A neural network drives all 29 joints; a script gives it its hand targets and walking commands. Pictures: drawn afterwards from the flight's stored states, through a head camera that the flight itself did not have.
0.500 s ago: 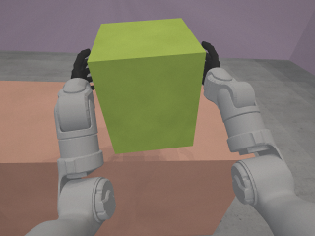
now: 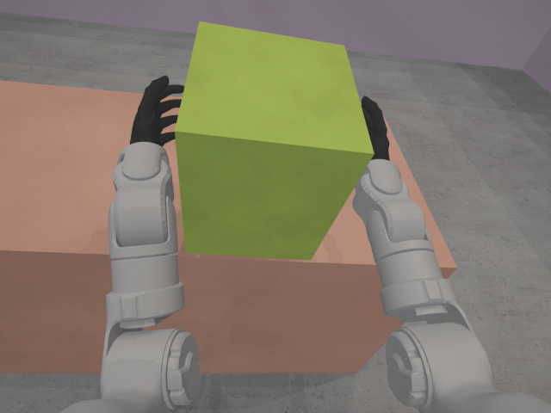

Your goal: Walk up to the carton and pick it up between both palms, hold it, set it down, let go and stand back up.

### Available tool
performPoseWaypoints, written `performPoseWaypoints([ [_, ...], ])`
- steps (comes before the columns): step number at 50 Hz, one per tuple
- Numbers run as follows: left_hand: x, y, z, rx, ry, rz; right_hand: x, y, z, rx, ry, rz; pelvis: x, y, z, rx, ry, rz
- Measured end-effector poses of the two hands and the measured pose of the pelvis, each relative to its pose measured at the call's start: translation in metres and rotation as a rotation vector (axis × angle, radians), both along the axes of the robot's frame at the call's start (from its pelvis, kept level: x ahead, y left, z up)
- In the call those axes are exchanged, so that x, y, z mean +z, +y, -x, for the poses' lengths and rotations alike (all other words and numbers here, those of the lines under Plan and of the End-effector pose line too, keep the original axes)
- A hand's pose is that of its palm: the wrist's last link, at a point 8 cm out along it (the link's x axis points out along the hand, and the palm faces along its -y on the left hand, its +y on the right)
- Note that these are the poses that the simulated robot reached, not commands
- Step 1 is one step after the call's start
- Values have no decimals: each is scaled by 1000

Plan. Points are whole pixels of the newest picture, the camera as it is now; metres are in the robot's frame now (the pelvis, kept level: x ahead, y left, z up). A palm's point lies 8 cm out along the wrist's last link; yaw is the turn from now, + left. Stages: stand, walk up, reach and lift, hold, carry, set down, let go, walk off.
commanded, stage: set down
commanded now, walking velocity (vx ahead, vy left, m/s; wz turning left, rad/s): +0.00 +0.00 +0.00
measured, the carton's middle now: (261, 154) +0.42 +0.01 +0.17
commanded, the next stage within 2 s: none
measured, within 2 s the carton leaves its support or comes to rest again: neither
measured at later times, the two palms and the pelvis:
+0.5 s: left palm (153, 154) +0.39 +0.16 +0.19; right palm (364, 163) +0.39 -0.13 +0.18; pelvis +0.02 +0.01 +0.00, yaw -1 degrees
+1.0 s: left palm (168, 160) +0.41 +0.14 +0.16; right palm (366, 169) +0.40 -0.15 +0.16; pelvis +0.01 +0.00 +0.00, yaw -1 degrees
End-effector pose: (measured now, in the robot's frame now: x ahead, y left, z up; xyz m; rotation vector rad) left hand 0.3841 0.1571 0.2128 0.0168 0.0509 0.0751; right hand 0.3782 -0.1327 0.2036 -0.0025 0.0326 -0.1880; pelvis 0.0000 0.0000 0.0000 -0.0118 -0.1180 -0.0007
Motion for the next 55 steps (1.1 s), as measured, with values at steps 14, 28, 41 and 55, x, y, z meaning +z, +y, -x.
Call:
performPoseWaypoints([
  [14,-1,-13,-8,-19,-21,-14,-4,-13,-5,-11,-36,12,-1,4,-21,-27,-32,-5],
  [28,-32,2,-11,-7,55,-25,-22,1,-12,0,14,11,0,5,-16,-8,-7,-4],
  [41,-41,-15,-25,-51,89,-31,-33,-16,-14,-39,45,23,0,6,-11,-13,40,-2],
  [55,-62,-6,-32,-38,128,-6,-44,-7,-26,-23,76,23,1,1,-16,-6,65,-9],
])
